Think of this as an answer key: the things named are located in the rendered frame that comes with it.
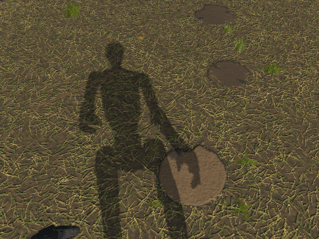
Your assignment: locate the left robot hand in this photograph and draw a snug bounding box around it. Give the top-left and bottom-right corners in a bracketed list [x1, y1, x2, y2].
[31, 225, 80, 239]

